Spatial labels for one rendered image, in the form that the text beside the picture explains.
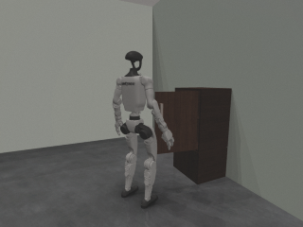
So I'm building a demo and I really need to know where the robot left foot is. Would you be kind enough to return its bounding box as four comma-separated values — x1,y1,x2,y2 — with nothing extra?
121,185,138,198

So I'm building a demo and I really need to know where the robot torso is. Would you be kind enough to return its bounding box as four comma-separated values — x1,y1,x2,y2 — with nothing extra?
121,73,147,134

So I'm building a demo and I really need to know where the left robot upper arm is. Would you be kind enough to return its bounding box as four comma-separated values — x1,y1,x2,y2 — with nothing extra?
113,77,123,105

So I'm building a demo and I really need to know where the robot right hand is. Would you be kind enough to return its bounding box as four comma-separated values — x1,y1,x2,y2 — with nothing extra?
161,129,174,150

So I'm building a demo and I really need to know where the robot left hand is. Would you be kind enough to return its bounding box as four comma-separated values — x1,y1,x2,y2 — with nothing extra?
115,120,123,136

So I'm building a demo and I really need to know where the handle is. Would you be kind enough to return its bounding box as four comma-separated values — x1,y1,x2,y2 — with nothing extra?
160,103,164,117

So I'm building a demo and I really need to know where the right robot upper arm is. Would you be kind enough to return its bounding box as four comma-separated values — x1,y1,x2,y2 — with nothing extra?
140,76,154,110

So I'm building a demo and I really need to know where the right robot forearm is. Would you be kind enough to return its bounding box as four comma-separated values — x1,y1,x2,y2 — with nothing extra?
151,99,168,131

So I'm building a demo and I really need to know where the cupboard door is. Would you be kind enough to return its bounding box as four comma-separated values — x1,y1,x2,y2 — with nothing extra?
154,91,199,154

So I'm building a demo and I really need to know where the left robot forearm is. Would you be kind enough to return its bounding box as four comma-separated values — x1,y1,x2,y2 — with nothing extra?
112,102,122,122

